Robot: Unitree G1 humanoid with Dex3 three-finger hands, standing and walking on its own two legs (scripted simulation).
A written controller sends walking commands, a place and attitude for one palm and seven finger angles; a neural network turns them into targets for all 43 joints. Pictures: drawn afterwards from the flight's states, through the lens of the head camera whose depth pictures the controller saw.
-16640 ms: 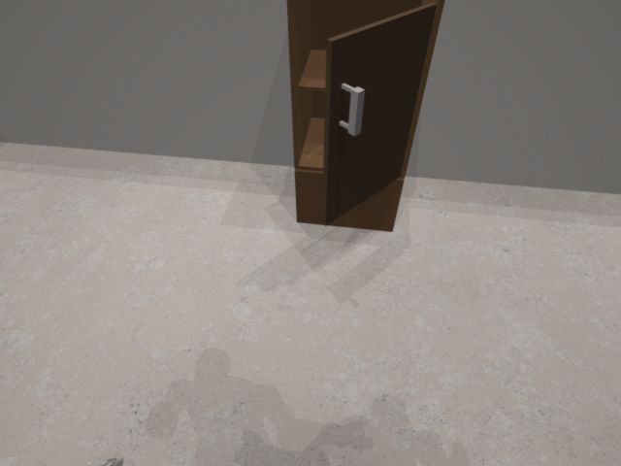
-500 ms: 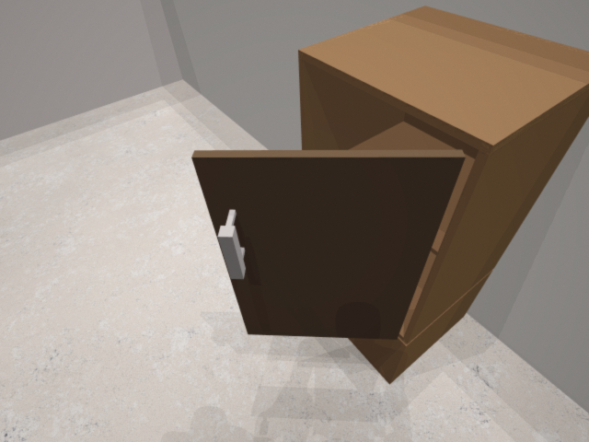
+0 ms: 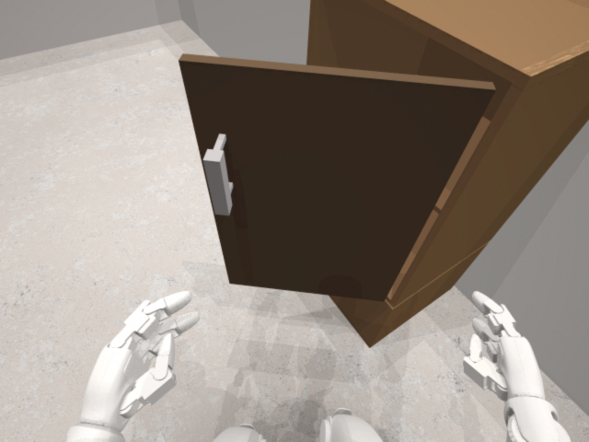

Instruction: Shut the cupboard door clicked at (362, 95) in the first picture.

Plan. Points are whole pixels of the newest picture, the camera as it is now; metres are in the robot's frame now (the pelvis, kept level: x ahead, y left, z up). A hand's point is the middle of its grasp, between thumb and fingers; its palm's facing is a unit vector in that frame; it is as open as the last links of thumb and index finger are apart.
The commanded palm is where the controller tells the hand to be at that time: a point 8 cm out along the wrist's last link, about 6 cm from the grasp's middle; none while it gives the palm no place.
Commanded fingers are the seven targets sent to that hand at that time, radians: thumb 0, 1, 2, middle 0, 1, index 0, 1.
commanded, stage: raise the hand and make a fist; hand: left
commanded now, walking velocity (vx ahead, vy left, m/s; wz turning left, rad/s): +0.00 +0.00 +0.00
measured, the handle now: (222, 175) +0.49 +0.15 +0.07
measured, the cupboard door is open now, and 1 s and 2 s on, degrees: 50 50 50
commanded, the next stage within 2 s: bring the fist close to the handle in 1.52 s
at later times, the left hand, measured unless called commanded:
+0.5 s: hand (130, 356) +0.21 +0.21 +0.05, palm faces -0.02 -1.00 -0.04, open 3.9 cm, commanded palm +0.18 +0.26 +0.05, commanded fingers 0.00 0.90 0.90 -1.02 -1.20 -1.02 -1.20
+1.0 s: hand (110, 333) +0.23 +0.23 +0.06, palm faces -0.03 -1.00 -0.05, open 3.1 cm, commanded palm +0.21 +0.29 +0.07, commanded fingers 0.00 0.90 0.90 -1.30 -1.50 -1.30 -1.50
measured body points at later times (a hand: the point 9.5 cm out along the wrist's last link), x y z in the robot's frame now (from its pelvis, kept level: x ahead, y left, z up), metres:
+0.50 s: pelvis -0.01 +0.03 -0.01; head +0.06 +0.03 +0.44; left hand +0.20 +0.26 +0.05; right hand +0.14 -0.20 -0.10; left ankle -0.01 +0.11 -0.66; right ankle +0.07 -0.07 -0.66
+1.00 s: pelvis +0.01 +0.05 +0.00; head +0.07 +0.06 +0.45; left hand +0.22 +0.29 +0.07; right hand +0.22 -0.16 -0.05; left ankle -0.01 +0.11 -0.66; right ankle +0.07 -0.07 -0.66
